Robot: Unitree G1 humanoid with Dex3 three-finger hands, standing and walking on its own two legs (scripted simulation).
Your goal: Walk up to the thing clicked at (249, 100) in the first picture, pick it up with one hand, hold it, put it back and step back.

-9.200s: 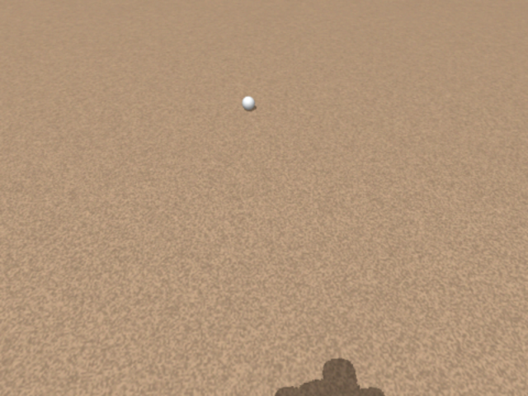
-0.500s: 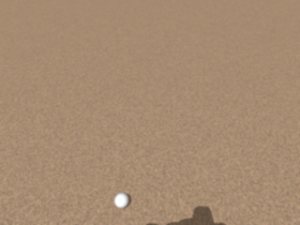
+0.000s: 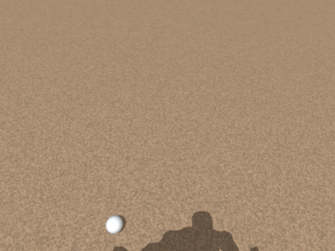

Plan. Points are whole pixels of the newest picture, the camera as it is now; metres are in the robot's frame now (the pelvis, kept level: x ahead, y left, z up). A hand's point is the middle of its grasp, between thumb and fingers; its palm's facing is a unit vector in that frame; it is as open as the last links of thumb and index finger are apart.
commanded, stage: walk up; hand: left
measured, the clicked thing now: (114, 224) +0.40 +0.26 -0.71
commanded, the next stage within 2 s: stand in 1.02 s
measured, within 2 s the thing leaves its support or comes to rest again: neither
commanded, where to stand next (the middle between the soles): +0.06 +0.00 m, yaw +2 degrees
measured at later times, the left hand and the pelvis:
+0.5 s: hand out of the picture +0.10 +0.30 -0.13, palm faces +0.01 -0.90 -0.43, open 7.4 cm; pelvis +0.00 +0.02 +0.01, yaw +2 degrees
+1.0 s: hand out of the picture +0.06 +0.30 -0.13, palm faces +0.02 -0.91 -0.40, open 7.4 cm; pelvis +0.02 +0.02 +0.02, yaw +2 degrees
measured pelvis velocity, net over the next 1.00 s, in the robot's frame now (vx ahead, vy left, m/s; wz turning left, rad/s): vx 0.02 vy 0.02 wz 0.04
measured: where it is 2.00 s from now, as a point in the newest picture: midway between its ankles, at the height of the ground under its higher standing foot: outside the picture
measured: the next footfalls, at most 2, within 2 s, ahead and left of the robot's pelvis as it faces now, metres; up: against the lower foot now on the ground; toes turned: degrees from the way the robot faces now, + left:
none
